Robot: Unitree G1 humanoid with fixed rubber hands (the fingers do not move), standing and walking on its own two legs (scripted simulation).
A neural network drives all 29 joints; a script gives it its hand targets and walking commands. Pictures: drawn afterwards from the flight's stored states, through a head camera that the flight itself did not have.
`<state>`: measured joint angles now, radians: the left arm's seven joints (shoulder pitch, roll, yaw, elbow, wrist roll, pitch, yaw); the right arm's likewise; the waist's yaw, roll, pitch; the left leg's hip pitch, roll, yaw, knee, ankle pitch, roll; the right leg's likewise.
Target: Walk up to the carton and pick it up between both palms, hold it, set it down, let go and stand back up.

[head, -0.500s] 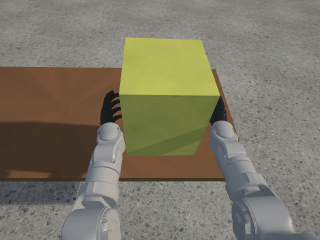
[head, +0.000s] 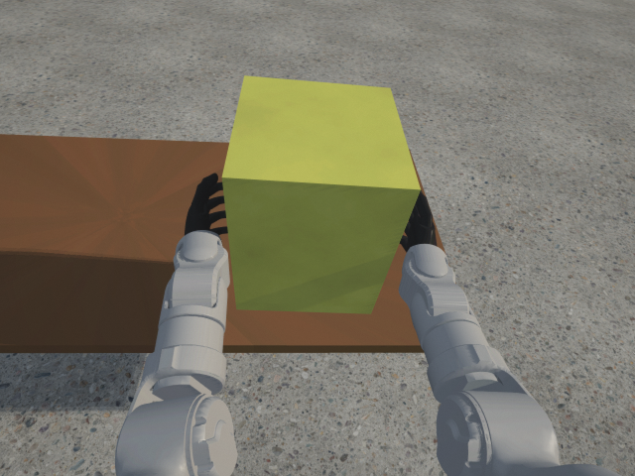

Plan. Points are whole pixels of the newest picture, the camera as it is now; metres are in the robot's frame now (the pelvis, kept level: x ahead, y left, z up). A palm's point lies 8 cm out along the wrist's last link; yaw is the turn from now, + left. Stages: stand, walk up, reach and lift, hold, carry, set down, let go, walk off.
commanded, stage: reach and lift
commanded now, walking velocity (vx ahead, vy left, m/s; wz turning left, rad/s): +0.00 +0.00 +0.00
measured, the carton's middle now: (311, 201) +0.45 +0.01 +0.11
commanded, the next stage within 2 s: hold in 1.64 s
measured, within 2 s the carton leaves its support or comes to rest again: neither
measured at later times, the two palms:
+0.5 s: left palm (187, 216) +0.39 +0.17 +0.13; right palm (412, 229) +0.38 -0.12 +0.12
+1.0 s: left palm (196, 214) +0.38 +0.15 +0.15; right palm (430, 232) +0.36 -0.13 +0.14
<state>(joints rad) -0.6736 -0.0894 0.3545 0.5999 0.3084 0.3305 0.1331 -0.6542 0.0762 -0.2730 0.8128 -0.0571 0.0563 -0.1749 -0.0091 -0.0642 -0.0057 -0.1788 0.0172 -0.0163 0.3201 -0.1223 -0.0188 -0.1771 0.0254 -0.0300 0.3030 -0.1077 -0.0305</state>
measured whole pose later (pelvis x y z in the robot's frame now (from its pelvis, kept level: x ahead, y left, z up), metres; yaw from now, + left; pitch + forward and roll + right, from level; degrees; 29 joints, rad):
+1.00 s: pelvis +0.01 +0.00 +0.00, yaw +0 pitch -9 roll +0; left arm -0.58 -0.10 0.31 0.17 0.39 0.61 0.02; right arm -0.56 0.06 -0.06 0.52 0.10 0.16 -0.26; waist -0.06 -0.07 0.12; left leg -0.01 0.03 -0.01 0.33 -0.16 -0.02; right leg 0.00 0.03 -0.04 0.29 -0.13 -0.03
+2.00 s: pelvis -0.01 +0.01 +0.00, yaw +1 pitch -13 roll -1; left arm -0.58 -0.10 0.30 0.06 0.44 0.72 0.00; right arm -0.57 0.06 -0.06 0.48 0.11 0.17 -0.23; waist -0.08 -0.09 0.16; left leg 0.03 0.02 -0.01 0.35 -0.16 -0.01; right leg 0.05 0.02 -0.06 0.30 -0.13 -0.02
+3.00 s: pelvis -0.01 +0.00 +0.00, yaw +1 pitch -13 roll +0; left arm -0.57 -0.10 0.30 0.03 0.44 0.72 -0.02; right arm -0.56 0.08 -0.06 0.45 0.09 0.14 -0.23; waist -0.08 -0.09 0.17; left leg 0.02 0.03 0.00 0.35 -0.15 -0.02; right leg 0.04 0.02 -0.08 0.31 -0.13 -0.03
